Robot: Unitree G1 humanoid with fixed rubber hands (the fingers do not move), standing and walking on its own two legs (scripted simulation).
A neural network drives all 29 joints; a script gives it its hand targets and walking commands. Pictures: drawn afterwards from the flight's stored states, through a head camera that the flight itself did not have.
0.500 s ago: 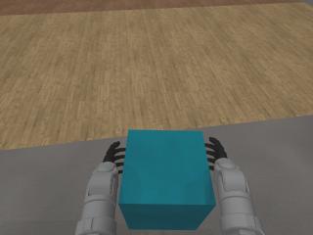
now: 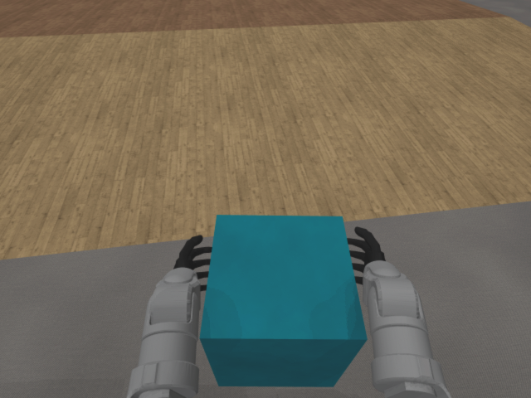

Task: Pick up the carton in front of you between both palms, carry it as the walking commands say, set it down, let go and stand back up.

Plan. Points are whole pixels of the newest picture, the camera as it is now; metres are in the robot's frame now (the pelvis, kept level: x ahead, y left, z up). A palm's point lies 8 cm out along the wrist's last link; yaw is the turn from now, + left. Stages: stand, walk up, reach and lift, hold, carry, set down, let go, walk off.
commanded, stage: hold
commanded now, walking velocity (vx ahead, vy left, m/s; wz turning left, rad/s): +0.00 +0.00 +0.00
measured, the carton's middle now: (277, 305) +0.29 +0.00 -0.03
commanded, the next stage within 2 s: carry in 0.74 s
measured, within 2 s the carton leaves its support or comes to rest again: neither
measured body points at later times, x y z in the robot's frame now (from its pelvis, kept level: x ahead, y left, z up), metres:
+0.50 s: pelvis +0.01 +0.00 +0.00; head -0.05 +0.00 +0.45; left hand +0.30 +0.15 +0.04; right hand +0.31 -0.15 +0.05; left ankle +0.02 +0.13 -0.75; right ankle +0.02 -0.13 -0.75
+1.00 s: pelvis +0.05 -0.02 -0.01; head +0.01 -0.03 +0.44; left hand +0.34 +0.13 +0.06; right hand +0.34 -0.17 +0.06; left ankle +0.02 +0.12 -0.73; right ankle +0.02 -0.14 -0.75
